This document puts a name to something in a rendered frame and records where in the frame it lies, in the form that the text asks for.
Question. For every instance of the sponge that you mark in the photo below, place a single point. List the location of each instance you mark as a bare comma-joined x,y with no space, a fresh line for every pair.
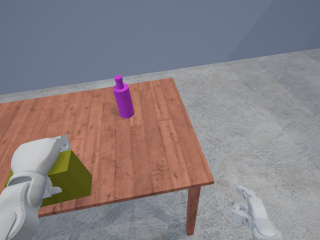
69,174

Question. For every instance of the robot right forearm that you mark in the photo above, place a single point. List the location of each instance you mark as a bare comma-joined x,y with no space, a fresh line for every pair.
264,229

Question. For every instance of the robot right hand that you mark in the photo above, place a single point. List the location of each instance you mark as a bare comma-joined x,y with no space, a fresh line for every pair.
245,215

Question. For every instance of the robot left forearm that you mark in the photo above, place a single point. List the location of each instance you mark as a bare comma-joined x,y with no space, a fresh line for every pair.
19,205

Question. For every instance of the robot left hand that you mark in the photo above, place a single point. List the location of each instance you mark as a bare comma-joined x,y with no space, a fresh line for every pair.
39,156

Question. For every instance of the table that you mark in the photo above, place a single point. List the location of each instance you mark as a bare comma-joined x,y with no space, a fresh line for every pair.
156,151

